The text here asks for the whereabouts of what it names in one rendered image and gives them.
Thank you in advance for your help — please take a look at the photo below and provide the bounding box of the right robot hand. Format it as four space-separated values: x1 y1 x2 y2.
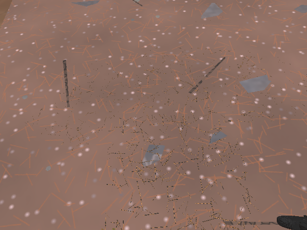
276 215 307 230

